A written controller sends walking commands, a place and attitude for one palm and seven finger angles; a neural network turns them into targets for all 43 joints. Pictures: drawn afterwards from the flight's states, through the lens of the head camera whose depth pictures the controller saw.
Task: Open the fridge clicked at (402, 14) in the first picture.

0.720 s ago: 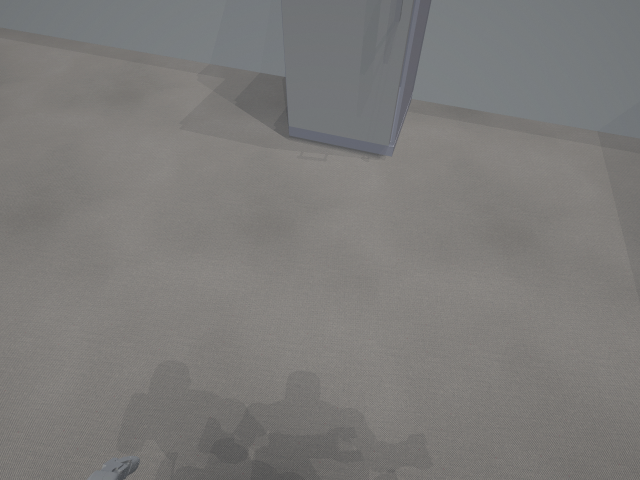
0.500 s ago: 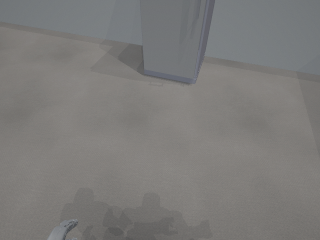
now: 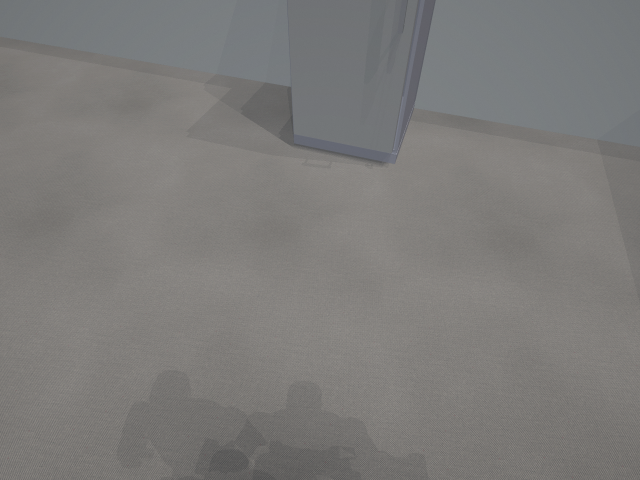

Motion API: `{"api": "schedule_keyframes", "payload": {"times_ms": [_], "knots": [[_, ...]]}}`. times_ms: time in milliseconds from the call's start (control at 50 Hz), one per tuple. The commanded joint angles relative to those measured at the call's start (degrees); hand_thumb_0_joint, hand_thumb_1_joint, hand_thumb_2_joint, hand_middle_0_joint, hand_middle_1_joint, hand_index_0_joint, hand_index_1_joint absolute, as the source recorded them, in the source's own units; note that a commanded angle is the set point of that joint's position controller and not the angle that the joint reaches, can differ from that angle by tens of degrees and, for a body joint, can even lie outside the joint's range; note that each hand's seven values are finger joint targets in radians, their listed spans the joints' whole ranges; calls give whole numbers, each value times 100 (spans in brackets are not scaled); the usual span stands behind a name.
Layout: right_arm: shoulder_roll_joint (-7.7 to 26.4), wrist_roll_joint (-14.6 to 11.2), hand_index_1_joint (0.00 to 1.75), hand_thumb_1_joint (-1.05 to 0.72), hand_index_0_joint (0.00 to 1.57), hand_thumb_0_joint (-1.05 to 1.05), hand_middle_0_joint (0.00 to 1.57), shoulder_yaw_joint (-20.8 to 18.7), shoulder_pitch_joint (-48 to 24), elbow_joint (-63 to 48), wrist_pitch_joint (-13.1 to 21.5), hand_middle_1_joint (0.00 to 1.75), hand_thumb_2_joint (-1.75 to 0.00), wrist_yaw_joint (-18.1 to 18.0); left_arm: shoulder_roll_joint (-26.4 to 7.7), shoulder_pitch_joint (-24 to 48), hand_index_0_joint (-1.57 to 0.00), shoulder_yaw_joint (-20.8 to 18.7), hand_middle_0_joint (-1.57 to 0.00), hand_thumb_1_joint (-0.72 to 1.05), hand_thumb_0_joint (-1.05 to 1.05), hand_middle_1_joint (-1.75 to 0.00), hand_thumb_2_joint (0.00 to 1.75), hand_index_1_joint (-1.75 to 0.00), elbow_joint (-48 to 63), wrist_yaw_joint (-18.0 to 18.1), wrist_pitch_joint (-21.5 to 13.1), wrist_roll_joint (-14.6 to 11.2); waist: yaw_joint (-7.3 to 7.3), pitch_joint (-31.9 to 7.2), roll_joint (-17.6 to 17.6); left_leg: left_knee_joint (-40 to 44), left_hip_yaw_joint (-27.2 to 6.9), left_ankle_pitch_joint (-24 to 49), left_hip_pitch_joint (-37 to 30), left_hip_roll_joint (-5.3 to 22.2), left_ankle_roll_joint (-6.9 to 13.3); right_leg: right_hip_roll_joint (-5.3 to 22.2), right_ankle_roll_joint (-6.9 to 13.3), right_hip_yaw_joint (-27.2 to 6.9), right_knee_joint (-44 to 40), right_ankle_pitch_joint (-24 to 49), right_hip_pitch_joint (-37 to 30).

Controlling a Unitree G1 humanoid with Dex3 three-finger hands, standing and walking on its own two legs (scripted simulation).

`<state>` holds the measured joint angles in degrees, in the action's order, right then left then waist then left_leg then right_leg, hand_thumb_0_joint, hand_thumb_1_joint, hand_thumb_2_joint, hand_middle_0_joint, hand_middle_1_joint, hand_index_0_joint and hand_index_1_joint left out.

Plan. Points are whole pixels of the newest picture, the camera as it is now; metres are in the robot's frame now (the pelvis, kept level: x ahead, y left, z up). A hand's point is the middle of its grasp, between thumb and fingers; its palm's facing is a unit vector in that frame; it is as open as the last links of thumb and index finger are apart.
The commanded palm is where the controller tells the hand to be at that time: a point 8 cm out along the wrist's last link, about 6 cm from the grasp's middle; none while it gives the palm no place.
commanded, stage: stand and wait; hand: right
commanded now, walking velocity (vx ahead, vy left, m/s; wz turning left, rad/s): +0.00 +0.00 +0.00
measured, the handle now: out of the picture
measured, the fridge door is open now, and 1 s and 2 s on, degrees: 0 0 0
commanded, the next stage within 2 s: look at it before walking up in 0.26 s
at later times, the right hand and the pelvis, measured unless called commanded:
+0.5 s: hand out of the picture +0.07 -0.24 -0.16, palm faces -0.03 +0.95 -0.32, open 7.4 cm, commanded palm none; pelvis -0.01 +0.00 +0.00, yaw +0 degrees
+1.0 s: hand out of the picture +0.07 -0.25 -0.16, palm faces -0.03 +0.95 -0.33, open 7.4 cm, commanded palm none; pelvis +0.00 +0.00 +0.00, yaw +0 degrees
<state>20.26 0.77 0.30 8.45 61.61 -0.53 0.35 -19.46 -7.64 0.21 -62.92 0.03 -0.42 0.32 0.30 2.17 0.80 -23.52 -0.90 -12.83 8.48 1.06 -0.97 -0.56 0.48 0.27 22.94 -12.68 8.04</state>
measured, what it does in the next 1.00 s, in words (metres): stands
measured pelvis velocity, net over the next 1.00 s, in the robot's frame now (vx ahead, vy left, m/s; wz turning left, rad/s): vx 0.00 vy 0.00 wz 0.00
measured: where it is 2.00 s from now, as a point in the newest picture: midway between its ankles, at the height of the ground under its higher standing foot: outside the picture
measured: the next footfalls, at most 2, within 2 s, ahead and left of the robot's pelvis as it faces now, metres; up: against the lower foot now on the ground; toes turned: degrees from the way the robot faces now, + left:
none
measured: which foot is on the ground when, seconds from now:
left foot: down 0.00-1.00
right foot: down 0.00-1.00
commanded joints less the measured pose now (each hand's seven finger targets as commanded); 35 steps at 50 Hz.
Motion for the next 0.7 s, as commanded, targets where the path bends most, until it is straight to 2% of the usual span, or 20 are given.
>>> {"api": "schedule_keyframes", "payload": {"times_ms": [0, 80, 200, 260, 500, 580, 680], "knots": [[1112, -21, 30, -90, 20, 0, 20, -208, -320, -370, 169, 30, -90, -92, -1196, 396, -20, -241, -20, 90, 0, -30, 90, -30, 358, 63, -154, 18, -17, -345, -122, 438, -531, 336, 70, 550, 268, 709, 163, -611, -502, 451, 38], [1115, -10, 30, -90, 20, 0, 20, -207, -331, -340, 171, 30, -90, -92, -1189, 364, -20, -238, -20, 90, 0, -30, 90, -30, 322, 53, -148, 14, -20, -258, -13, 487, -559, 187, 124, 547, 266, 708, 159, -624, -541, 323, 117], [1100, -6, 30, -90, 20, 0, 20, -208, -304, -328, 181, 30, -90, -91, -1172, 352, -20, -245, -20, 90, 0, -30, 90, -30, 283, 49, -156, 18, -21, -276, -38, 507, -578, 167, 176, 559, 266, 697, 151, -629, -525, 351, 90], [1096, -6, 30, -90, 20, 0, 20, -210, -281, -336, 195, 30, -90, -94, -1177, 328, -20, -244, -20, 90, 0, -30, 90, -30, 285, 48, -156, 12, -30, -392, -26, 489, -581, 311, 139, 564, 278, 705, 146, -628, -471, 512, 17], [1093, -5, 30, -90, 20, 0, 20, -206, -297, -316, 204, 30, -90, -99, -1160, 392, -20, -242, -20, 90, 0, -30, 90, -30, 269, 50, -154, 13, -26, -308, -61, 500, -560, 542, 135, 572, 265, 726, 128, -598, -504, 650, -17], [1094, -5, 30, -90, 20, 0, 20, -207, -253, -308, 213, 30, -90, -98, -1160, 406, -20, -241, -20, 90, 0, -30, 90, -30, 277, 51, -160, 9, -24, -447, -82, 500, -559, 673, 61, 591, 271, 735, 136, -591, -467, 766, -115], [1098, -7, 30, -90, 20, 0, 20, -202, -277, -305, 214, 30, -90, -98, -1177, 420, -20, -239, -20, 90, 0, -30, 90, -30, 271, 53, -161, 8, -25, -429, -73, 493, -534, 805, 32, 591, 266, 745, 128, -581, -484, 881, -140]]}}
